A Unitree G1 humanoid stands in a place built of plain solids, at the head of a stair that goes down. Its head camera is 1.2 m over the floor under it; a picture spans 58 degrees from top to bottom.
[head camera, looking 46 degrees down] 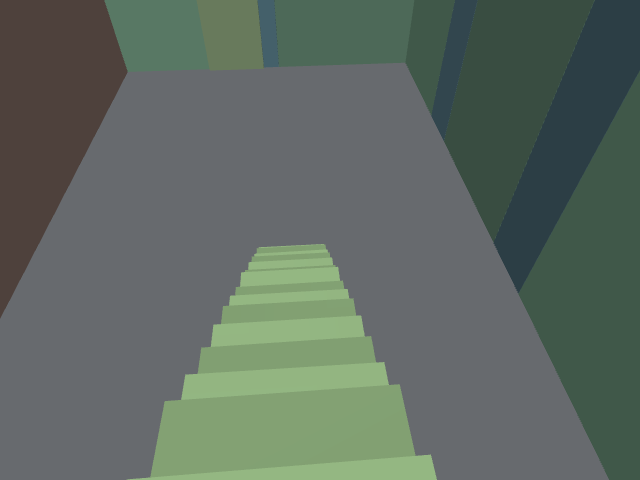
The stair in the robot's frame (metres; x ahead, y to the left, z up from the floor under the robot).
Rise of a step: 0.18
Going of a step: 0.23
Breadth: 0.78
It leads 4 degrees to the left of straight ahead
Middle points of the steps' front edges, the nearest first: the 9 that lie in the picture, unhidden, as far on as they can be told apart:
0.35 0.10 0.00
0.63 0.12 -0.18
0.82 0.13 -0.37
1.04 0.15 -0.55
1.28 0.17 -0.73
1.53 0.19 -0.92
1.74 0.20 -1.10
1.95 0.22 -1.28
2.24 0.24 -1.46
